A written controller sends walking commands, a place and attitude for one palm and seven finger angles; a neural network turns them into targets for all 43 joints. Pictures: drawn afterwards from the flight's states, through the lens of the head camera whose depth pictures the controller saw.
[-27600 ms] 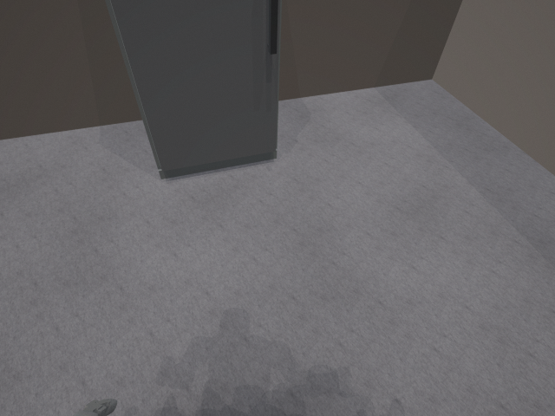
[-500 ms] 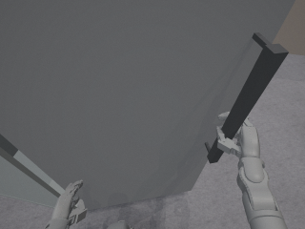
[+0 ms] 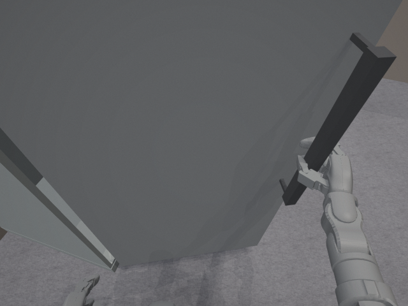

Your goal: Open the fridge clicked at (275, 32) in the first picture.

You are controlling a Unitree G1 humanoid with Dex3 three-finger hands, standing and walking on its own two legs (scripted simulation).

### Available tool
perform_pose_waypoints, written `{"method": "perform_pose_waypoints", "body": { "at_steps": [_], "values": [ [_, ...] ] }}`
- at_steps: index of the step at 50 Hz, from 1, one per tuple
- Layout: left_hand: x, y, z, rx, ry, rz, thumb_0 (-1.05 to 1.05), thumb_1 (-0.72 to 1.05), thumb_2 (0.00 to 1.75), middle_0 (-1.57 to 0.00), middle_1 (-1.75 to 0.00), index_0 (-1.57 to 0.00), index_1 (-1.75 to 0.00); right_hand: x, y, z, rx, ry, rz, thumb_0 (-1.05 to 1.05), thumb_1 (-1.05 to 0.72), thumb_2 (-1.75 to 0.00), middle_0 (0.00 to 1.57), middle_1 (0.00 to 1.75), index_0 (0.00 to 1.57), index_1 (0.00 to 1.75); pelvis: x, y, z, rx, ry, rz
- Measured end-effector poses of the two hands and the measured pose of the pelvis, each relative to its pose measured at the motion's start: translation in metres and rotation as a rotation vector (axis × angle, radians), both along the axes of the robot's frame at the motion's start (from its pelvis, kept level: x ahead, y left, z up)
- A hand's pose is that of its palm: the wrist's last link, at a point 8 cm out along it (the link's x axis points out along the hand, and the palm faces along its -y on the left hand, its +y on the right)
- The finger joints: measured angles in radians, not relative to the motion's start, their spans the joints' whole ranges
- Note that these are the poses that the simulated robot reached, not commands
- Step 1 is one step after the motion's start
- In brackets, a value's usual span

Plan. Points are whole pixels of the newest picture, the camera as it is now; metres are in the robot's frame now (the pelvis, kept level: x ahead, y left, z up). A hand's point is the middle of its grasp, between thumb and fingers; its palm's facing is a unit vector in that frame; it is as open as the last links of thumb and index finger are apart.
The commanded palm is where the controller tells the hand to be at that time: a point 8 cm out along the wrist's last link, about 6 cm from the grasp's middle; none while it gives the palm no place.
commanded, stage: stop walking and hold the door back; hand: right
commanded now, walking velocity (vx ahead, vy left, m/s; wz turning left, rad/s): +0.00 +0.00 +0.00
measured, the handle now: (314, 141) +0.43 -0.18 +0.10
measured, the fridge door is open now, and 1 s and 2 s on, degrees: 63 65 65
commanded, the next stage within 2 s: loosen the grip on the handle in 0.32 s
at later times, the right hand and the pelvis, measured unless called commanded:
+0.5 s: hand (309, 177) +0.36 -0.17 +0.06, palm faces +0.10 +0.98 -0.16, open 6.4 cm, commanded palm +0.32 -0.22 +0.07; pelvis +0.01 +0.01 +0.01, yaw +0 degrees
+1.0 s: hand (315, 179) +0.36 -0.18 +0.06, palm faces +0.17 +0.97 -0.17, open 14.1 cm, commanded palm +0.32 -0.22 +0.07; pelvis -0.01 +0.02 -0.01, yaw -1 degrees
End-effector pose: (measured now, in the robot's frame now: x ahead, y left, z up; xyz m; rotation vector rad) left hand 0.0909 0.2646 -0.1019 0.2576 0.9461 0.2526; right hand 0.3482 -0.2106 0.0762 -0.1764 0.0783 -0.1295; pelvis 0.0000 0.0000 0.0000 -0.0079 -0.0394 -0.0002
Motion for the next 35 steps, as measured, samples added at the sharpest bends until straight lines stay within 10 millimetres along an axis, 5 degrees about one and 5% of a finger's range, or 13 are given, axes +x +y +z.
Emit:
{"method": "perform_pose_waypoints", "body": {
  "at_steps": [11,20,29,35],
  "values": [
    [0.053,-0.029,0.011,-0.085,-0.108,-0.041,0.01,0.90,0.90,-0.21,-0.30,-0.20,-0.30,-0.011,0.000,0.000,-0.006,-0.003,-0.012,0.02,-0.65,-0.76,0.34,1.32,0.39,1.40,0.016,0.002,0.005,0.006,0.028,0.019],
    [0.082,-0.035,0.021,-0.073,-0.158,-0.095,0.01,0.90,0.90,-0.21,-0.30,-0.20,-0.30,-0.022,-0.001,0.000,-0.004,0.002,-0.018,0.02,-0.65,-0.75,0.34,1.32,0.39,1.40,0.018,0.001,0.008,0.008,0.032,0.016],
    [0.069,-0.016,0.032,-0.074,-0.227,-0.132,0.01,0.90,0.90,-0.21,-0.30,-0.21,-0.30,-0.012,-0.009,-0.001,0.057,0.043,-0.019,-0.02,-0.45,-0.67,0.37,1.32,0.42,1.40,0.000,0.011,0.002,-0.003,0.075,-0.013],
    [0.038,0.005,0.018,-0.059,-0.198,-0.104,0.00,0.90,0.90,-0.21,-0.30,-0.20,-0.30,-0.018,-0.007,-0.003,0.016,-0.008,-0.034,0.00,-0.07,-0.49,0.36,1.32,0.43,1.39,-0.010,0.018,-0.007,-0.006,0.091,-0.015]
  ]
}}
